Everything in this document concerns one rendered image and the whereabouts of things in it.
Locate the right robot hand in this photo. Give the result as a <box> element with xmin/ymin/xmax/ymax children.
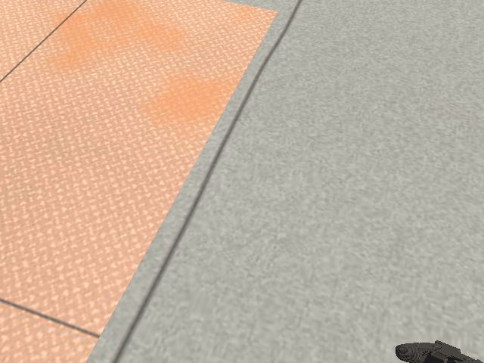
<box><xmin>396</xmin><ymin>340</ymin><xmax>483</xmax><ymax>363</ymax></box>

